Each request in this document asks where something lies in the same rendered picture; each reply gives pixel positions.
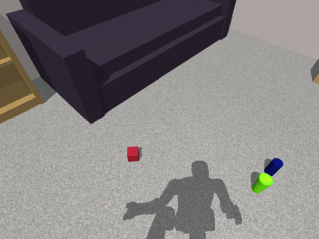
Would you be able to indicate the sofa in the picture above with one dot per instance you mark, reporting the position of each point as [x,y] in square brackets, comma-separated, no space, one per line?
[97,53]

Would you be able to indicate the bookshelf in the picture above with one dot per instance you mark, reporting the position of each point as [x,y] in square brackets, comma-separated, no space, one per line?
[17,91]

